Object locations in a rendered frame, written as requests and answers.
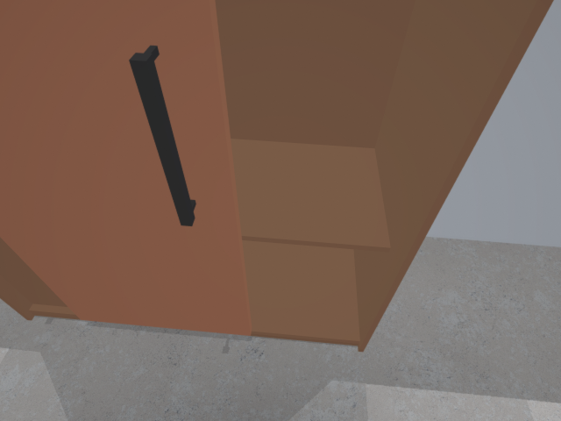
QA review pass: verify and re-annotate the wardrobe door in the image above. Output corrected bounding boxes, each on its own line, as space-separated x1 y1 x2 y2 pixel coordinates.
0 0 252 336
0 238 67 307

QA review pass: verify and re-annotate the handle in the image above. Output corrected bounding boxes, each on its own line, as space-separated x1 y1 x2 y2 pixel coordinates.
129 46 196 226

